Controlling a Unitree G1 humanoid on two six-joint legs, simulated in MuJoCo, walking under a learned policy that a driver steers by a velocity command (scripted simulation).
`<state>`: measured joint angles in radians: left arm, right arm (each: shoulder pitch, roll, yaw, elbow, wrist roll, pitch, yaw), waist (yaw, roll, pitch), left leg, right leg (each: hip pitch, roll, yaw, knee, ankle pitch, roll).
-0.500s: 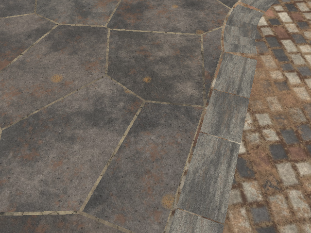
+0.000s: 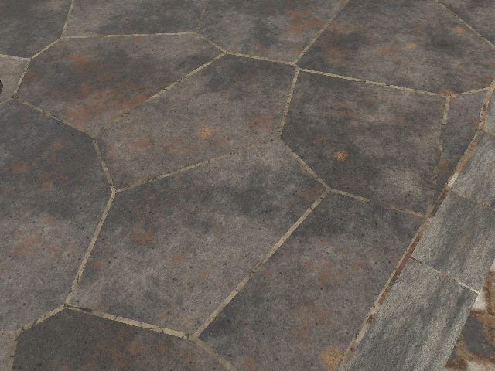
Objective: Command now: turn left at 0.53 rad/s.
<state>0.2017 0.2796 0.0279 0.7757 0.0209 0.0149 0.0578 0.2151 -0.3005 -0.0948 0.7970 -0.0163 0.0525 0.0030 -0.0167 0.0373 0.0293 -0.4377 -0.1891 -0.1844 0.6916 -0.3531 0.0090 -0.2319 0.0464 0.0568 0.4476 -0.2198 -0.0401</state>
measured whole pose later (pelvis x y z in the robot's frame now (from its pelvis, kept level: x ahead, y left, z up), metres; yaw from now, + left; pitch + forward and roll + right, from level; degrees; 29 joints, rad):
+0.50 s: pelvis +0.01 +0.00 +0.00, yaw -3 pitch +0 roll +1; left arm 0.29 0.29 0.06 0.85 0.02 0.03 -0.03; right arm 0.23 -0.25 -0.04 0.88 -0.03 0.00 -0.04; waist 0.01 -0.03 0.02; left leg -0.05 -0.01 0.03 0.31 -0.25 0.02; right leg -0.41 0.02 0.01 0.91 -0.40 -0.05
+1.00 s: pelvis +0.17 -0.11 +0.01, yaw -19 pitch +1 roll +0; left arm 0.40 0.25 0.05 0.84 0.00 -0.05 -0.02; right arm 0.14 -0.28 -0.04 0.81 -0.05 -0.03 0.04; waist 0.02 0.04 0.03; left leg -0.63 0.09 0.00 0.90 -0.14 -0.02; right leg -0.04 0.12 0.07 0.26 -0.22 -0.11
